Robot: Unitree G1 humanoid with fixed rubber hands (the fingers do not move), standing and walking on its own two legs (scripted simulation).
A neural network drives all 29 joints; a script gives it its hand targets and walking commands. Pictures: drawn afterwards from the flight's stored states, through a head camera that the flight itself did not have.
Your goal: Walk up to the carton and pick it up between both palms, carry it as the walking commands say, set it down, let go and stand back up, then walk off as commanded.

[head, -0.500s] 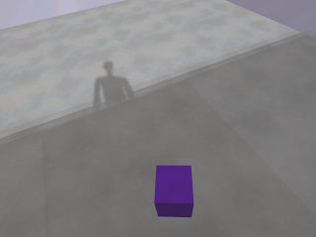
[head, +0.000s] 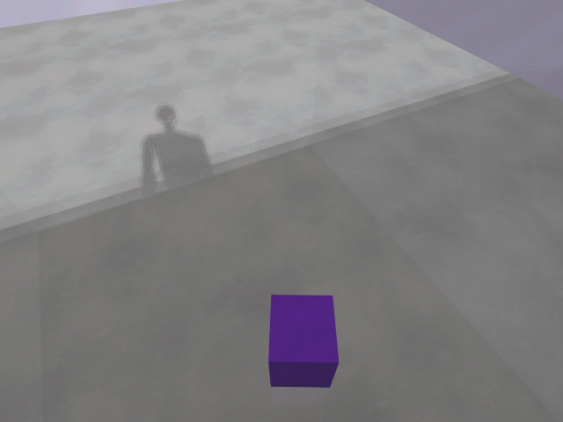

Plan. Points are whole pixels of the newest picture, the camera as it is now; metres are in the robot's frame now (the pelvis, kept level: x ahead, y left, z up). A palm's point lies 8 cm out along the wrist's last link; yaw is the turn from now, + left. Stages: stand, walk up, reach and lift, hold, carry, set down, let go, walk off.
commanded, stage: walk up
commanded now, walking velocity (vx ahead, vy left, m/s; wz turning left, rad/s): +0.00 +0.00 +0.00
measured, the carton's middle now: (301, 342) +0.48 -0.03 -0.65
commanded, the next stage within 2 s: stand in 0.18 s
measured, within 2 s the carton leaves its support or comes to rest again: neither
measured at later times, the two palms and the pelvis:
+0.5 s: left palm out of the picture -0.01 +0.22 -0.14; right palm out of the picture -0.02 -0.23 -0.14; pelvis +0.00 -0.01 +0.00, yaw +0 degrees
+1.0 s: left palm out of the picture +0.14 +0.20 -0.15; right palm out of the picture +0.14 -0.23 -0.16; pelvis -0.03 -0.03 -0.04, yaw +1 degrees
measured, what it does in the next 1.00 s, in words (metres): stands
